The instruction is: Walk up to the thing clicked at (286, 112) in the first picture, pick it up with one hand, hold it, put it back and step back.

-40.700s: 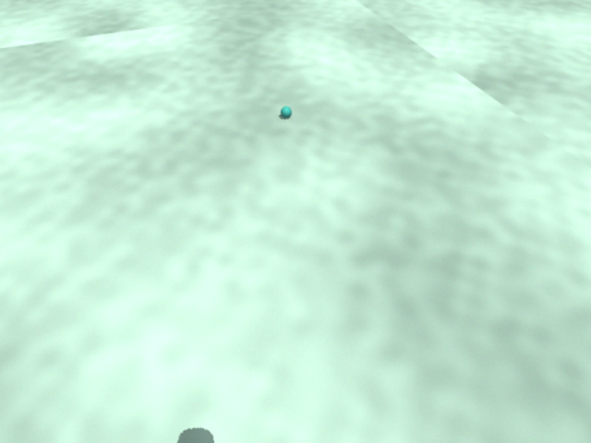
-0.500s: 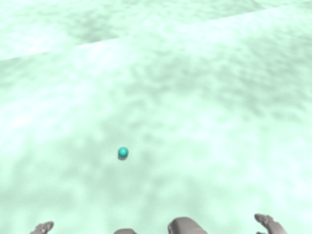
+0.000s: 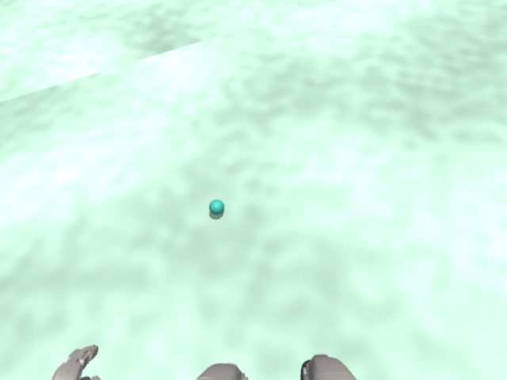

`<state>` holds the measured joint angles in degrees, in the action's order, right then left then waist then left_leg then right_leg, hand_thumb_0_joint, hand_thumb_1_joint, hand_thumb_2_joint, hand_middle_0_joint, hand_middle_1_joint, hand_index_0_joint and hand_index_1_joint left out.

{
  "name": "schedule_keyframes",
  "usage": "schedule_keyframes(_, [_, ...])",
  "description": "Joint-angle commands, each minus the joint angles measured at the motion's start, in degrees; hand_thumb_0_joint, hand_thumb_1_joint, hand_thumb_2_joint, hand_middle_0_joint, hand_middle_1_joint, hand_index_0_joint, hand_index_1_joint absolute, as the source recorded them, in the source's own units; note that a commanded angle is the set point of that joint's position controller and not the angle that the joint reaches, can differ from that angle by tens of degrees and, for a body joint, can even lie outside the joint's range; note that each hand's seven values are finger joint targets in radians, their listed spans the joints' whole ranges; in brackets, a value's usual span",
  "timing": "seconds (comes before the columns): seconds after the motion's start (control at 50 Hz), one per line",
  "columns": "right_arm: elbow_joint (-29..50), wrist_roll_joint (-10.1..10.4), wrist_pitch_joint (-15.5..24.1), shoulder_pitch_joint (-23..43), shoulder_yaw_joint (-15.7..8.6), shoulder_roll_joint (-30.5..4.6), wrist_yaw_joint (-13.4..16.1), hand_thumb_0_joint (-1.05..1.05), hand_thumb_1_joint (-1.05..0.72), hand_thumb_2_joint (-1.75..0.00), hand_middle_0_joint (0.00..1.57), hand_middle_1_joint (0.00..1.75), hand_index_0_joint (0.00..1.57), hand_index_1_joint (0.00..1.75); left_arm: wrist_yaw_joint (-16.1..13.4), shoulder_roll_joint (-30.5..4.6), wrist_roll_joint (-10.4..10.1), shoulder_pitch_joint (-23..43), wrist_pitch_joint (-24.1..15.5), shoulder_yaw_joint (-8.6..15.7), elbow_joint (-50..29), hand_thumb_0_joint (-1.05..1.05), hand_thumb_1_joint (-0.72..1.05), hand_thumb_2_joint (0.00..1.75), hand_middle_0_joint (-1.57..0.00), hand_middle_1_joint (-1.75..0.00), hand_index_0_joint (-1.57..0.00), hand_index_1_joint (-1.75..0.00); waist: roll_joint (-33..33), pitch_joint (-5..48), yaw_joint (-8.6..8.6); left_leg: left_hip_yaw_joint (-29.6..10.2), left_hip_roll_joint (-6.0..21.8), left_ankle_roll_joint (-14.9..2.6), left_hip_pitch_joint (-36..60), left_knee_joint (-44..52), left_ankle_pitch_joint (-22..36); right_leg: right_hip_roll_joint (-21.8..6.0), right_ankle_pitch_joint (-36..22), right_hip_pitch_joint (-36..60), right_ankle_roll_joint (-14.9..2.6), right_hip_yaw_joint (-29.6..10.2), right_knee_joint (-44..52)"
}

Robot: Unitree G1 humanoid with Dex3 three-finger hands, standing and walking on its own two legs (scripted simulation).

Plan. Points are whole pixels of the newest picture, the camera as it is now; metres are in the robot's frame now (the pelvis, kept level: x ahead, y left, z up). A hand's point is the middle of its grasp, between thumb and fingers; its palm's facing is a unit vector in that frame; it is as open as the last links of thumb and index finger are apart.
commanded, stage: step back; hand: left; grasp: from above
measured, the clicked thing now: (216, 207) +0.83 +0.22 -0.73
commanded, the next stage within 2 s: stand in 1.68 s
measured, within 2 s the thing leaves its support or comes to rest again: neither
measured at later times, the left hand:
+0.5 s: hand out of the picture -0.11 +0.27 -0.14, palm faces -0.06 -0.90 -0.43, open 7.4 cm
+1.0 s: hand out of the picture -0.22 +0.30 -0.15, palm faces -0.01 -0.93 -0.37, open 7.4 cm
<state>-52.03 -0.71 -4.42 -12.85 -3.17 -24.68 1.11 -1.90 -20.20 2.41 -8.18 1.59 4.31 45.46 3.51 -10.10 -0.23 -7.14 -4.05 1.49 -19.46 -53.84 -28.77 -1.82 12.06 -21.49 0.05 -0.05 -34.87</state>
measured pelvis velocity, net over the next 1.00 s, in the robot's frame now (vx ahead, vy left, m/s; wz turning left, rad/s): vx -0.27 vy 0.02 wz -0.02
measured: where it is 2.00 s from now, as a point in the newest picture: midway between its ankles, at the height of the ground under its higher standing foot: outside the picture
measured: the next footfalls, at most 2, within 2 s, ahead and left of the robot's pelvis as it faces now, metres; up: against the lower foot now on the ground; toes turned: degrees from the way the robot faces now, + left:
left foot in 0.06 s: -0.01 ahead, +0.13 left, +0.00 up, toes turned -2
right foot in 0.40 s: -0.15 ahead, -0.11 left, +0.00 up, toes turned -1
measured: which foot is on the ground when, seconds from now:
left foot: up 0.00-0.04, down 0.06-0.44, up 0.46-0.72, down 0.74-1.00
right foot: down 0.00-0.10, up 0.12-0.38, down 0.40-0.76, up 0.78-0.98, down 1.00-1.00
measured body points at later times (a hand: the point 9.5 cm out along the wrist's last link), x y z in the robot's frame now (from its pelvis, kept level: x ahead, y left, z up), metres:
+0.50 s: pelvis -0.18 +0.00 +0.00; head -0.12 -0.02 +0.44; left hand -0.11 +0.32 -0.11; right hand -0.04 -0.30 -0.13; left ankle -0.09 +0.13 -0.70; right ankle -0.19 -0.11 -0.73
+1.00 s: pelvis -0.27 +0.02 +0.00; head -0.26 +0.03 +0.45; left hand -0.22 +0.35 -0.12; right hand -0.20 -0.29 -0.11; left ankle -0.27 +0.15 -0.73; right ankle -0.27 -0.10 -0.72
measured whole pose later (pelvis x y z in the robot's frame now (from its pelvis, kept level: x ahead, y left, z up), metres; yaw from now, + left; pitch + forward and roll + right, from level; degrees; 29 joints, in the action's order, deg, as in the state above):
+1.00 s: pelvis -0.27 +0.02 +0.00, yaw -1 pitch -2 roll +1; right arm -54.3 -3.1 -0.2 -11.9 -2.2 -19.9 -1.0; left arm 1.4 -23.1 1.6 -13.8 1.3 3.9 56.0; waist -1.8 -3.2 0.7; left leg -0.2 0.5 0.0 -13.2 -33.9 -18.8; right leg -0.7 22.6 -15.0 -0.3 -1.2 -35.8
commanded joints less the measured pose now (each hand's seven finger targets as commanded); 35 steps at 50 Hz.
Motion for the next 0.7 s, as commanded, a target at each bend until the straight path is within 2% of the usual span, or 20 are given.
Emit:
schedule_keyframes(0.0, [4.3,-0.6,2.6,-2.5,-2.9,-7.7,0.2,0.0,-0.9,-0.9,0.2,0.3,0.2,0.3,-0.9,-15.2,-0.9,-0.7,-0.1,4.1,-4.0,0.0,0.9,0.9,-0.2,-0.3,-0.2,-0.3,-16.8,16.1,1.66,4.4,3.1,-1.64,1.2,21.5,4.9,-12.9,-20.9,18.3,-9.56,-12.6,2.1])
schedule_keyframes(0.02, [3.0,-0.7,2.6,-5.2,-3.1,-7.6,0.1,0.0,-0.9,-0.9,0.2,0.3,0.2,0.3,-0.7,-15.8,-1.4,0.3,0.4,3.7,-4.3,0.0,0.9,0.9,-0.2,-0.3,-0.2,-0.3,-15.7,16.5,-0.02,6.6,2.1,-2.42,6.0,28.6,11.9,-11.0,-18.6,15.1,-7.93,-10.9,0.1])
schedule_keyframes(0.04, [3.0,-1.2,2.6,-4.9,-3.7,-8.8,-0.1,0.0,-0.9,-0.9,0.2,0.3,0.2,0.3,-0.5,-14.6,-1.4,-0.3,0.8,3.0,-4.6,0.0,0.9,0.9,-0.2,-0.3,-0.2,-0.3,-11.4,15.1,-0.03,3.0,3.7,-3.4,9.3,30.7,17.1,-8.4,-11.6,8.3,-5.27,-9.6,-1.6])
schedule_keyframes(0.06, [4.1,-2.4,2.5,-3.9,-4.6,-12.6,-0.4,0.0,-0.9,-0.9,0.2,0.3,0.2,0.3,-0.4,-12.5,-1.7,-0.7,1.0,2.5,-5.1,0.0,0.9,0.9,-0.2,-0.3,-0.2,-0.3,0.5,14.1,0.14,-11.7,14.2,-7.25,11.7,32.6,21.4,-2.5,1.8,-1.9,-2.28,-5.2,-10.2])
schedule_keyframes(0.08, [5.8,-2.5,2.3,0.8,-5.1,-17.6,-1.0,0.0,-0.9,-0.9,0.2,0.3,0.2,0.3,-0.9,-12.7,-1.9,2.7,0.8,2.9,-5.5,0.0,0.9,0.9,-0.2,-0.3,-0.2,-0.3,11.3,12.0,-0.81,-21.6,23.5,-14.69,6.7,35.5,25.2,6.1,23.7,-7.2,-0.41,-0.5,-20.7])
schedule_keyframes(0.1, [6.3,-2.3,2.5,1.6,-5.6,-19.6,-1.1,0.0,-0.9,-0.9,0.2,0.3,0.2,0.3,-1.5,-14.3,-1.1,6.0,0.7,4.0,-5.3,0.0,0.9,0.9,-0.2,-0.3,-0.2,-0.3,12.8,10.0,-3.63,-27.3,27.8,-20.89,-3.7,38.4,23.5,5.8,27.2,-2.7,0.23,-7.5,-31.6])
schedule_keyframes(0.12, [6.5,-2.3,2.9,4.6,-4.9,-16.5,-0.7,0.0,-0.9,-0.9,0.2,0.3,0.2,0.3,-1.1,-15.0,-1.4,5.1,0.6,4.0,-4.1,0.0,0.9,0.9,-0.2,-0.3,-0.2,-0.3,9.0,7.2,-1.54,-22.4,26.2,-19.85,-5.6,37.5,24.3,5.6,24.3,-1.0,-0.34,-10.1,-35.4])
schedule_keyframes(0.16, [8.0,-2.6,3.0,9.1,-2.8,-11.0,-0.2,0.0,-0.9,-0.9,0.2,0.3,0.2,0.3,-0.4,-13.3,-2.5,0.1,0.7,3.6,-1.5,0.0,0.9,0.9,-0.2,-0.3,-0.2,-0.3,3.7,8.1,2.16,-7.7,17.0,-14.34,-1.2,31.8,33.8,8.0,17.7,-4.2,-0.84,-10.5,-39.6])
schedule_keyframes(0.18, [8.2,-2.1,3.0,9.8,-2.7,-10.2,-0.1,0.0,-0.9,-0.9,0.2,0.3,0.2,0.3,-0.2,-13.2,-2.5,-2.0,0.9,3.5,-0.6,0.0,0.9,0.9,-0.2,-0.3,-0.2,-0.3,3.7,7.6,3.29,-4.8,15.4,-12.73,-1.7,31.3,32.5,8.3,15.4,-3.8,-0.92,-9.6,-40.2])
schedule_keyframes(0.28, [7.8,-1.2,2.4,4.3,-3.1,-9.6,-0.1,0.0,-0.9,-0.9,0.2,0.3,0.2,0.3,-0.1,-11.2,-1.5,-1.9,-0.8,2.3,-1.4,0.0,0.9,0.9,-0.2,-0.3,-0.2,-0.3,7.2,11.2,-0.23,-5.2,17.2,-15.96,16.0,24.6,41.1,3.8,18.4,-5.0,1.9,-5.0,-16.6])
schedule_keyframes(0.32, [7.5,-1.2,1.6,3.3,-3.3,-10.3,-0.3,0.0,-0.9,-0.9,0.2,0.3,0.2,0.3,-0.2,-11.2,-1.4,-2.5,-1.5,2.3,-0.8,0.0,0.9,0.9,-0.2,-0.3,-0.2,-0.3,7.7,13.9,-1.36,-4.5,16.3,-14.41,18.6,22.0,41.3,3.0,16.4,-1.6,1.71,-1.5,-4.0])
schedule_keyframes(0.38, [8.0,0.1,0.4,6.4,-3.0,-10.6,-0.6,0.0,-0.9,-0.9,0.2,0.3,0.2,0.3,-0.4,-11.5,-0.6,-8.0,-2.3,2.2,2.9,0.0,0.9,0.9,-0.2,-0.3,-0.2,-0.3,5.1,17.2,1.04,-2.6,13.8,-9.98,12.3,16.3,33.2,3.1,-2.2,11.2,0.24,-0.1,16.9])
schedule_keyframes(0.4, [8.6,0.4,0.5,7.1,-2.2,-8.5,-0.6,0.0,-0.9,-0.9,0.2,0.3,0.2,0.3,-0.4,-14.6,0.0,-7.9,-2.7,3.0,2.8,0.0,0.9,0.9,-0.2,-0.3,-0.2,-0.3,-0.6,16.6,1.49,-2.4,10.3,-7.47,2.6,13.2,22.8,-1.2,-5.9,15.6,-1.27,-9.1,13.7])
schedule_keyframes(0.42, [9.6,0.4,0.7,6.8,-1.5,-6.0,-0.6,0.0,-0.9,-0.9,0.2,0.3,0.2,0.3,-0.2,-19.2,0.4,-6.9,-2.7,4.4,2.0,0.0,0.9,0.9,-0.2,-0.3,-0.2,-0.3,-14.4,14.6,1.48,1.1,1.7,-3.57,-11.0,5.9,3.7,-11.5,-6.7,17.9,-5.94,-23.3,13.6])
schedule_keyframes(0.44, [10.4,-0.1,0.3,10.0,-2.6,-7.5,0.4,0.0,-0.9,-0.9,0.2,0.3,0.2,0.3,-0.3,-25.0,0.6,-3.4,-2.3,5.4,0.1,0.0,0.9,0.9,-0.2,-0.3,-0.2,-0.3,-20.9,10.8,5.22,-1.5,-0.2,-1.47,-7.9,-8.0,-7.4,-23.4,-9.6,1.8,-17.19,-34.3,17.3])
schedule_keyframes(0.46, [9.8,0.5,0.2,9.3,-4.1,-10.1,0.5,0.0,-0.9,-0.9,0.2,0.3,0.2,0.3,-0.8,-23.2,-0.2,0.4,-2.6,5.4,-1.1,0.0,0.9,0.9,-0.2,-0.3,-0.2,-0.3,-18.2,7.0,2.66,-6.5,2.8,-1.53,-5.0,-16.0,-6.2,-24.7,-9.6,-5.5,-18.16,-34.5,18.5])
schedule_keyframes(0.5, [6.6,0.9,0.3,5.5,-3.3,-10.0,-0.1,0.0,-0.9,-0.9,0.2,0.3,0.2,0.3,-0.6,-17.0,-0.3,3.7,-2.6,3.6,-1.8,0.0,0.9,0.9,-0.2,-0.3,-0.2,-0.3,-6.8,7.4,-0.87,-5.8,-2.0,-1.55,-5.2,-17.6,0.3,-13.4,-18.8,0.3,-12.16,-15.6,11.0])
schedule_keyframes(0.52, [6.3,1.2,0.4,4.5,-2.7,-8.4,0.1,0.0,-0.9,-0.9,0.2,0.3,0.2,0.3,-0.7,-15.9,-0.2,4.2,-2.3,3.7,-1.8,0.0,0.9,0.9,-0.2,-0.3,-0.2,-0.3,-7.9,8.2,-1.08,-4.1,-3.7,-1.28,-6.5,-18.4,1.1,-11.1,-22.1,2.2,-10.35,-11.1,8.9])
schedule_keyframes(0.62, [6.8,-0.1,2.3,5.7,-1.9,-7.2,-0.1,0.0,-0.9,-0.9,0.2,0.3,0.2,0.3,-0.5,-15.0,1.2,-2.6,-1.9,3.9,-0.9,0.0,0.9,0.9,-0.2,-0.3,-0.2,-0.3,-13.9,11.4,4.0,2.4,1.3,0.4,-9.6,4.1,-0.4,-9.6,2.2,16.9,-9.82,-11.4,9.5])
schedule_keyframes(0.68, [4.6,-1.1,3.7,1.1,-2.7,-7.4,-0.3,0.0,-0.9,-0.9,0.2,0.3,0.2,0.3,0.3,-16.6,0.7,-0.5,-1.2,4.4,-0.9,0.0,0.9,0.9,-0.2,-0.3,-0.2,-0.3,-17.3,13.2,2.36,5.3,4.4,-1.5,2.6,25.7,1.1,-12.2,8.4,12.7,-9.44,-13.3,6.8])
